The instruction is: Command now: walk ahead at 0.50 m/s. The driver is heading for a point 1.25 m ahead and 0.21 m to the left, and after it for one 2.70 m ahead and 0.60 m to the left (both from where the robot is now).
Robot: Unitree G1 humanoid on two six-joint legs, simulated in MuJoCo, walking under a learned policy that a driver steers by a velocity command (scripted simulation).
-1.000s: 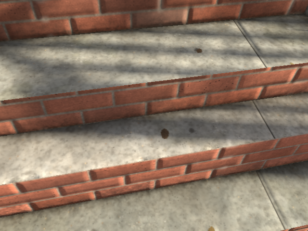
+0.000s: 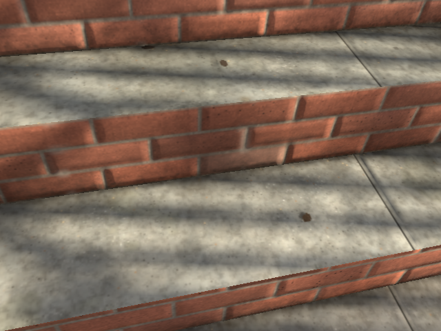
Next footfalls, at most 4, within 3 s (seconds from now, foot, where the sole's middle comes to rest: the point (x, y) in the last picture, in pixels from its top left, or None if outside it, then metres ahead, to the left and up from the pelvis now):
0.46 right None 0.35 -0.12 -0.47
0.84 left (209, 227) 0.59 0.06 -0.31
1.30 right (295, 65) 0.92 -0.12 -0.08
1.76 left None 1.10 0.13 0.08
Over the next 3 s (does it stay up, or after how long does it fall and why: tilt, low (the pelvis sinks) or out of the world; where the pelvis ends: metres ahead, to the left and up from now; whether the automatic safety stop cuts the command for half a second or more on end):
stays up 1.33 0.07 1.04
